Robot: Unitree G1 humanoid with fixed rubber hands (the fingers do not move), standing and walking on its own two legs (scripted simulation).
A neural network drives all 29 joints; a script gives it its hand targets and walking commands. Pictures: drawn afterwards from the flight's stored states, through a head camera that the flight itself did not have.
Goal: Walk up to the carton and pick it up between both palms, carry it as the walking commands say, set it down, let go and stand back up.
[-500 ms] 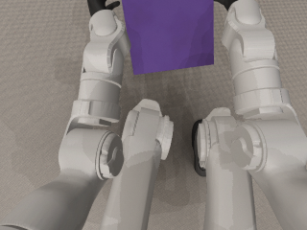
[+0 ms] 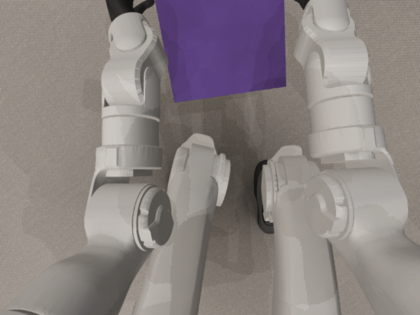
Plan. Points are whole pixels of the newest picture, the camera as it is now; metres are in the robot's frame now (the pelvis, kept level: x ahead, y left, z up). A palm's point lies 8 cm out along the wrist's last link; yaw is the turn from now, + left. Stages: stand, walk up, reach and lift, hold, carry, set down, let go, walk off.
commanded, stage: reach and lift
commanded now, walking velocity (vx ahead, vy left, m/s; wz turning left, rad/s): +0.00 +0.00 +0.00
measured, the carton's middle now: (219, 30) +0.53 +0.07 -0.20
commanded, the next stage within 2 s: none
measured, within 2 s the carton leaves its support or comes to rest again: neither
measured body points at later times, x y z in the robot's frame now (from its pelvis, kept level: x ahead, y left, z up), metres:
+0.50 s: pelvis -0.01 +0.00 +0.05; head +0.31 +0.03 +0.36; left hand +0.49 +0.19 -0.04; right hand +0.54 -0.06 -0.04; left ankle +0.17 +0.12 -0.41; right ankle +0.14 -0.11 -0.41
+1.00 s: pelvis -0.01 +0.00 +0.09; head +0.27 +0.04 +0.43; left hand +0.47 +0.18 +0.04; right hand +0.52 -0.07 +0.03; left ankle +0.17 +0.13 -0.41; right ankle +0.14 -0.11 -0.41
